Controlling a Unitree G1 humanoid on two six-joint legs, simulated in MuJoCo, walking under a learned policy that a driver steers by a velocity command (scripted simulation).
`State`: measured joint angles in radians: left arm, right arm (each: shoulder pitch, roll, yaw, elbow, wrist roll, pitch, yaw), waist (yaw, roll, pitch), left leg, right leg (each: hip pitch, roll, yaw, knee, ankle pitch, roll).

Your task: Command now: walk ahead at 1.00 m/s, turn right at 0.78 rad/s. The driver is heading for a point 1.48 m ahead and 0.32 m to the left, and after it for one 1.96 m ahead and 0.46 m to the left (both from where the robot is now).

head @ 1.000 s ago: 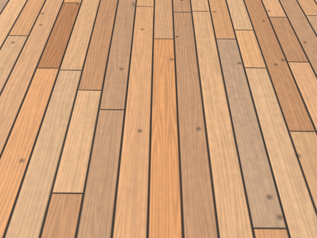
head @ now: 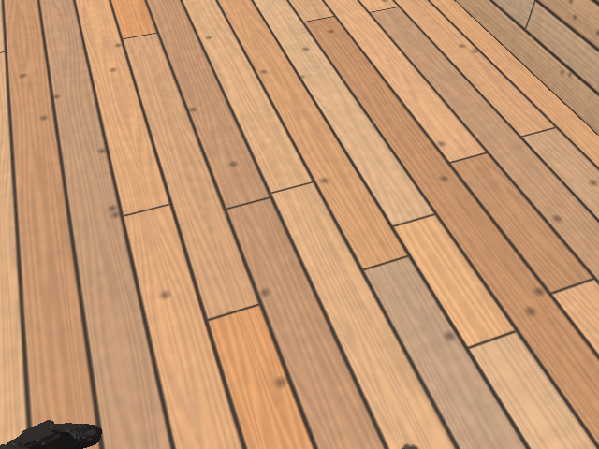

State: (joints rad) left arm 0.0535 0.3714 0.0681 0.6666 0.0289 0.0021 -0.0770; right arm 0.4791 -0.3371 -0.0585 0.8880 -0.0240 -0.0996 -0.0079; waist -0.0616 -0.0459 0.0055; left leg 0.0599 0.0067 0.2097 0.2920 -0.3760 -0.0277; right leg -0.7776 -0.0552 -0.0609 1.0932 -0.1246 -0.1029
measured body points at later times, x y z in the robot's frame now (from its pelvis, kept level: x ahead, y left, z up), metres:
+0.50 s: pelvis +0.48 +0.00 -0.01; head +0.51 +0.01 +0.44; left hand +0.41 +0.27 -0.15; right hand +0.68 -0.23 -0.12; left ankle +0.70 +0.13 -0.67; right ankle +0.29 -0.06 -0.73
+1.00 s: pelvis +0.95 +0.12 -0.01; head +0.98 +0.14 +0.44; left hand +1.10 +0.43 -0.06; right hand +1.06 -0.17 -0.12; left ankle +0.73 +0.07 -0.73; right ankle +1.20 +0.09 -0.71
